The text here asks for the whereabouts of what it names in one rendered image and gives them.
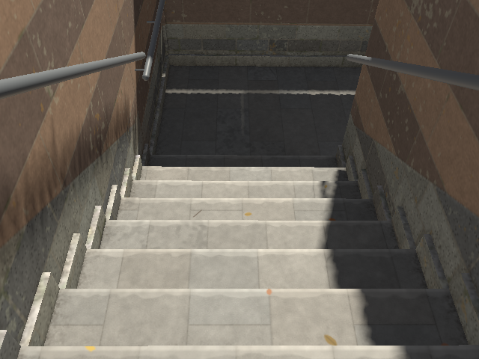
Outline stairs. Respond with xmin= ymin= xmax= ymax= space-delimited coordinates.
xmin=17 ymin=155 xmax=479 ymax=359

